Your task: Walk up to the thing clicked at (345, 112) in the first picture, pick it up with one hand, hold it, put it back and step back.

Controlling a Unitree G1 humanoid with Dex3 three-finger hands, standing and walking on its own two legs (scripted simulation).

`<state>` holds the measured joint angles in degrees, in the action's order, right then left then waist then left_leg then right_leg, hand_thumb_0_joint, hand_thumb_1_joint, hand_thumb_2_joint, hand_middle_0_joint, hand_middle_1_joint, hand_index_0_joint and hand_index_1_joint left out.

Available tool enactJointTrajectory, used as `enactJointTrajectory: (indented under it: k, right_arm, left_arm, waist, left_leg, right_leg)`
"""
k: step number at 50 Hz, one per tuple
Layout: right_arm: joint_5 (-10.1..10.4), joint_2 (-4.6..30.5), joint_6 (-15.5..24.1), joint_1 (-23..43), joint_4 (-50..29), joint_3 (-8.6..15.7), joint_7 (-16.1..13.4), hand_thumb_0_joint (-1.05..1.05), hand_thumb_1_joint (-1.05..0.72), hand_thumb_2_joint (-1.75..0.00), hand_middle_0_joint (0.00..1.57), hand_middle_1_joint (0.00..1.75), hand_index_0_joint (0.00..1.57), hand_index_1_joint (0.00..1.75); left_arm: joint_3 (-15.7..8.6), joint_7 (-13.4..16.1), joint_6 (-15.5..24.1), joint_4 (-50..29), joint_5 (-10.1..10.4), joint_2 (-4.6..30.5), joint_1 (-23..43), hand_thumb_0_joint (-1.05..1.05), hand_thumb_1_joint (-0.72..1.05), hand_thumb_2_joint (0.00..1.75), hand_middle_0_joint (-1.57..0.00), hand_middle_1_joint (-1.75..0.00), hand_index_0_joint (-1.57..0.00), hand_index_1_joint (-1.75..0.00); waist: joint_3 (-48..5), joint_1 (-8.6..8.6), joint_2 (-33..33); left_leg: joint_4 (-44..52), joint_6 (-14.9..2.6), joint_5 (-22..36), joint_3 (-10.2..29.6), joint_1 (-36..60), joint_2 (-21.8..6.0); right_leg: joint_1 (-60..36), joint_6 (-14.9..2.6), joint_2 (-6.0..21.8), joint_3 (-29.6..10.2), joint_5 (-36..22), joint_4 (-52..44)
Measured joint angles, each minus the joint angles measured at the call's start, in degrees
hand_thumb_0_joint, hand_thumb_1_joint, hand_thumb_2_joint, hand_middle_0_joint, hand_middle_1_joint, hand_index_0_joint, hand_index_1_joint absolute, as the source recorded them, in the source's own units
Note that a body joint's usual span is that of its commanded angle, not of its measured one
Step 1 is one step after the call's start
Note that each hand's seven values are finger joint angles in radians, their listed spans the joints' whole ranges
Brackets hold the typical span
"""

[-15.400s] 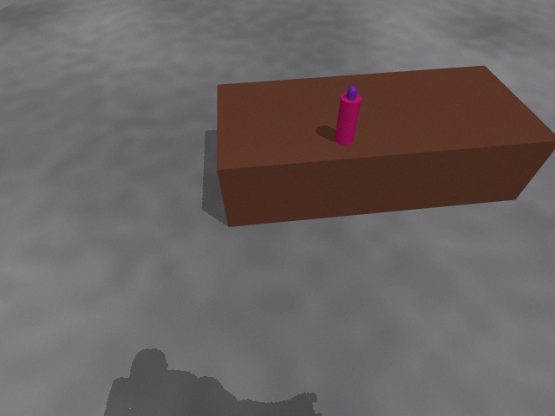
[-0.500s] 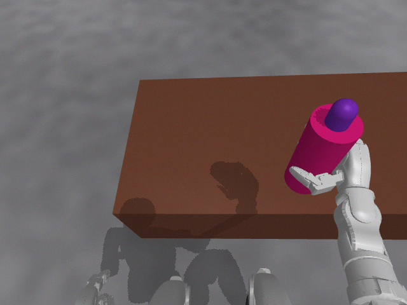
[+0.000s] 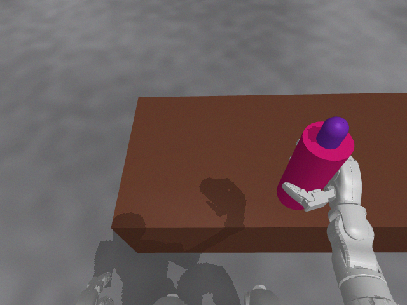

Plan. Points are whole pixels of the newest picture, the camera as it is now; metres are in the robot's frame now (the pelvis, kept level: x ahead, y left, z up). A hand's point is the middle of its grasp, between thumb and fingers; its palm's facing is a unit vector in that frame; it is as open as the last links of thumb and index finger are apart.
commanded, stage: lift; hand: right
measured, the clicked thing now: (312, 165) +0.35 -0.17 +0.08
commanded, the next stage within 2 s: hold in 0.14 s
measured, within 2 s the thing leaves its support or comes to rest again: neither
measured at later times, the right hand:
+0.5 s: hand (312, 175) +0.34 -0.17 +0.06, palm faces +0.10 +1.00 -0.01, open 10.3 cm
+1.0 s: hand (313, 175) +0.33 -0.16 +0.07, palm faces +0.10 +0.99 -0.01, open 10.4 cm
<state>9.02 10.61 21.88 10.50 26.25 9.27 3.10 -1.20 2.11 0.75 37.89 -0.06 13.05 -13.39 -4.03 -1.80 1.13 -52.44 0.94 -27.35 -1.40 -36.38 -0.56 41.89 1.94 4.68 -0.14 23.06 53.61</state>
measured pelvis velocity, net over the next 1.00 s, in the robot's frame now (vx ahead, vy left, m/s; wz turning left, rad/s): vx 0.00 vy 0.00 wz -0.01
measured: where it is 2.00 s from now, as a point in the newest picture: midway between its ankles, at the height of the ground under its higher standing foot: outside the picture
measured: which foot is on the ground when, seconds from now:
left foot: down 0.00-1.00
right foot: down 0.00-1.00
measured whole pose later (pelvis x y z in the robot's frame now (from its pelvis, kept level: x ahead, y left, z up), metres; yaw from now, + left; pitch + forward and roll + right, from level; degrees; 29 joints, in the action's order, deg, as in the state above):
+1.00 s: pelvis +0.00 +0.00 +0.02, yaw +0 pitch +7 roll +1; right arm 8.9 9.7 20.3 7.9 23.7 7.2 1.9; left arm -0.4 2.6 0.8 38.0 0.1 12.3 -12.5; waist -2.2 -1.0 0.8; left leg -46.0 1.1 -24.7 -1.2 -28.3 -1.1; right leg 33.6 1.8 4.0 0.5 20.4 46.9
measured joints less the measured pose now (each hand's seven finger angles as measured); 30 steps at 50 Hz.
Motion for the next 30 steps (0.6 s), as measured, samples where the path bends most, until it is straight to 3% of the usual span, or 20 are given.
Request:
enactJointTrajectory:
  k: [30]
  right_arm:
    - [-0.23, -0.89, -1.46, -2.80, -3.02, -2.06, -1.28, -0.01, 0.38, -1.04, 0.71, 0.93, 0.71, 0.92]
  left_arm:
    - [0.42, 0.21, -0.68, 0.01, 0.22, -0.75, 0.62, 0.01, 0.91, 0.89, -0.20, -0.31, -0.20, -0.30]
  waist:
    - [1.06, 0.83, -0.32]
  left_leg:
    - [4.95, 0.35, 1.90, 0.12, 6.38, -0.53]
  right_leg:
    - [-6.37, -0.33, -0.63, 0.42, -1.79, -4.84]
